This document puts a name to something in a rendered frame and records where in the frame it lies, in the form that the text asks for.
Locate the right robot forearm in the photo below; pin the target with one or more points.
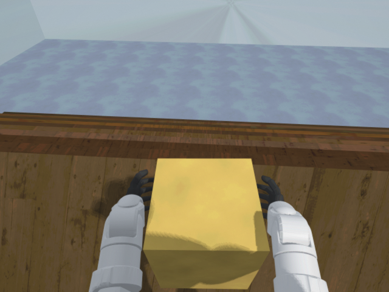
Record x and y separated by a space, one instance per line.
296 264

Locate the carton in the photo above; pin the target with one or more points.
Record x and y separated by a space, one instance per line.
205 225

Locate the robot right hand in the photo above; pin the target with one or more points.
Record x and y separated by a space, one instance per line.
273 190

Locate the robot left hand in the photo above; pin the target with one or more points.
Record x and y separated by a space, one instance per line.
136 184

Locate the left robot forearm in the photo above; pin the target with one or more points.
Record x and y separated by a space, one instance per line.
119 262

